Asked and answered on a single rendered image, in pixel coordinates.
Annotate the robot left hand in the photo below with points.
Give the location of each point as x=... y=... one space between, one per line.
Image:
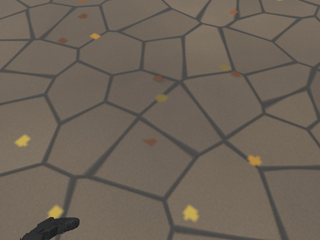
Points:
x=51 y=227

